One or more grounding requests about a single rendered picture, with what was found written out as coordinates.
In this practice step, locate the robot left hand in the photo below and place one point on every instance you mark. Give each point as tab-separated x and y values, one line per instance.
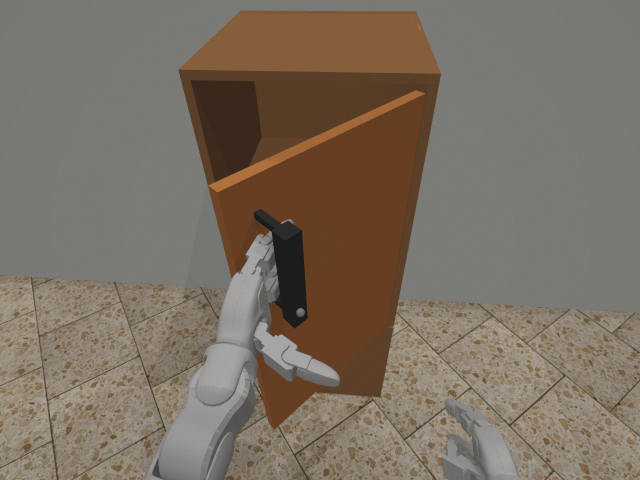
246	303

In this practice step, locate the handle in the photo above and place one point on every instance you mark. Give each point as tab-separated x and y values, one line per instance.
289	257

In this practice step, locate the robot right hand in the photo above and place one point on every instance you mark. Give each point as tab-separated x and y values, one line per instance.
487	457

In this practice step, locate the left robot forearm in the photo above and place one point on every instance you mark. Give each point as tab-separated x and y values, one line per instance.
220	399

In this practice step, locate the cupboard door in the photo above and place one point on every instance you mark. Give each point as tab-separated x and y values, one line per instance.
347	190

